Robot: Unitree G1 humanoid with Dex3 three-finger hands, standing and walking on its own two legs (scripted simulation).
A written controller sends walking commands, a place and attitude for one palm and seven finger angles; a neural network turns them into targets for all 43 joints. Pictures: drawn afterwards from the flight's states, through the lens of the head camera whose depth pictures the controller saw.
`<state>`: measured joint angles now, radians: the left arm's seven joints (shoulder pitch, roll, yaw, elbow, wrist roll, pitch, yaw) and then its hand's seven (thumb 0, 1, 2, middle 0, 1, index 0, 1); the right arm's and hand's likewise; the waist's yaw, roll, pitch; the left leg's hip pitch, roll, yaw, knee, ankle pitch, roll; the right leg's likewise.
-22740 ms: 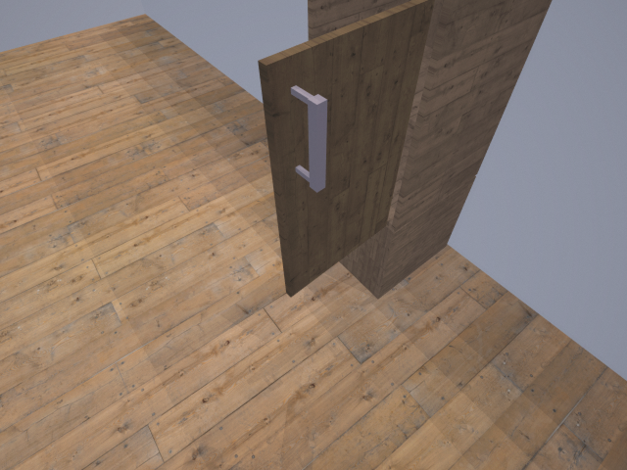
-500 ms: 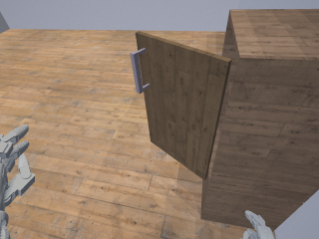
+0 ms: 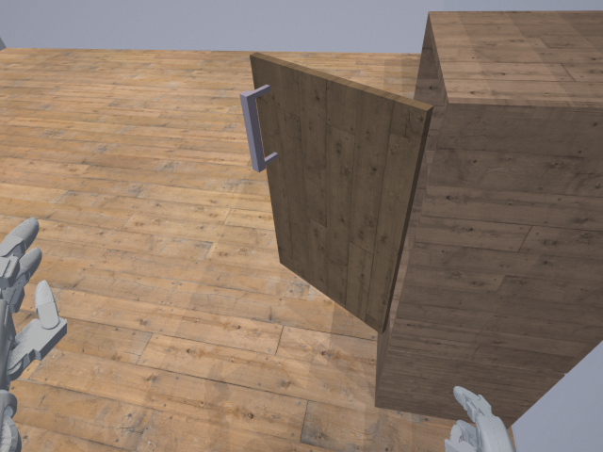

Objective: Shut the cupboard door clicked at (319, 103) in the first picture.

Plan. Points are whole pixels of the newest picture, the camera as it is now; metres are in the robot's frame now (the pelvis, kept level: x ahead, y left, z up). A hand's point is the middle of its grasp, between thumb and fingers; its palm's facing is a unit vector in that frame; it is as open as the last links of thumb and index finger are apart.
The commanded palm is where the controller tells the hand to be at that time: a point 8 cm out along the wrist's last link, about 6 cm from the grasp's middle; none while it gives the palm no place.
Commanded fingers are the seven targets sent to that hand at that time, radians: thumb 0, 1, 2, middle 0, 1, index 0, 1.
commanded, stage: step back with the hand held close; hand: left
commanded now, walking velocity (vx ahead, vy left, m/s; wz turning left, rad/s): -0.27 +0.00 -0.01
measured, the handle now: (261, 129) +0.66 +0.15 +0.12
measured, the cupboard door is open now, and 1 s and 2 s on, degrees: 58 58 58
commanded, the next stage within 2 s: stop stepping back and stand still in 1.26 s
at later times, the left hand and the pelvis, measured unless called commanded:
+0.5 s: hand out of the picture +0.13 +0.30 +0.15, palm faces +0.41 -0.78 -0.47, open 7.4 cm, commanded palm +0.07 +0.34 +0.17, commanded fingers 0.00 0.90 0.90 -0.20 -0.30 -0.20 -0.30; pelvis -0.07 +0.04 -0.01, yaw +0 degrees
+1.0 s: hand out of the picture +0.05 +0.31 +0.17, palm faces +0.46 -0.76 -0.46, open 7.4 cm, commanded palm +0.00 +0.34 +0.17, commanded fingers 0.00 0.90 0.90 -0.20 -0.30 -0.20 -0.30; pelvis -0.14 +0.04 -0.02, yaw +0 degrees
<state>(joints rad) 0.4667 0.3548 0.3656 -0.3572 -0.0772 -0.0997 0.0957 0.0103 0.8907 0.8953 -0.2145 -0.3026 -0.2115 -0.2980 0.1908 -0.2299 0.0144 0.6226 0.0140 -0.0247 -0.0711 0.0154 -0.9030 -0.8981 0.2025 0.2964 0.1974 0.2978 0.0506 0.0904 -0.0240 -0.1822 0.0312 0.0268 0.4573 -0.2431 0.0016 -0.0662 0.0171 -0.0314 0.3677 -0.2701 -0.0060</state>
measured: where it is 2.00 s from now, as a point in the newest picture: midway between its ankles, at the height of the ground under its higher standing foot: outside the picture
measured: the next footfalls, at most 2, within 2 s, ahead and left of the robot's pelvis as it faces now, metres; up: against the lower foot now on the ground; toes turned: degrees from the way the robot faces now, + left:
right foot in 1.00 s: -0.15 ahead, -0.09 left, +0.00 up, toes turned +3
right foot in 1.70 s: -0.27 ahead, +0.04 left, +0.00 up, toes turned -8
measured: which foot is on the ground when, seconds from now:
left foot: down 0.00-1.00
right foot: down 0.00-0.80, up 0.82-0.98, down 1.00-1.00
